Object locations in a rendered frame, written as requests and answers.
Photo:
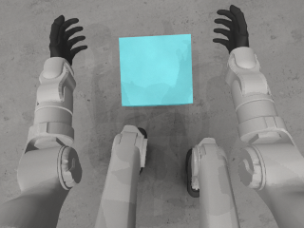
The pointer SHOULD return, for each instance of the right robot upper arm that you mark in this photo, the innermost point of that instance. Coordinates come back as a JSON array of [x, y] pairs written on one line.
[[276, 171]]

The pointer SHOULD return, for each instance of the robot right hand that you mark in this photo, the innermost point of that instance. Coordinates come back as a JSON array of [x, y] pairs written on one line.
[[238, 36]]

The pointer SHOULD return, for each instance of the robot right forearm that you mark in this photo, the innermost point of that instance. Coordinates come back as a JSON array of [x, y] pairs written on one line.
[[258, 121]]

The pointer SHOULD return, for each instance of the robot left forearm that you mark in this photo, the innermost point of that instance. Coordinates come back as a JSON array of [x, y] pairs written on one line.
[[53, 112]]

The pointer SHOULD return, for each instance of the robot left shin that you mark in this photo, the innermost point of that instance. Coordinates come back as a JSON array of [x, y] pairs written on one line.
[[127, 128]]

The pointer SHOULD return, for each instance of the robot left hand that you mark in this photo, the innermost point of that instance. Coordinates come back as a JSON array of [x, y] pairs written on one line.
[[59, 45]]

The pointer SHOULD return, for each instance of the left robot upper arm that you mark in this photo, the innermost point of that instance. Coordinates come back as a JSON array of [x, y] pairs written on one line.
[[45, 178]]

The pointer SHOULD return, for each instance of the robot right thigh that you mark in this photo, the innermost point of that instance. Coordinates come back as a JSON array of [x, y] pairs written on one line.
[[217, 204]]

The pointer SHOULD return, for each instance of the carton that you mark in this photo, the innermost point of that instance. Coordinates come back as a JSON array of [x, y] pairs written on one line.
[[156, 70]]

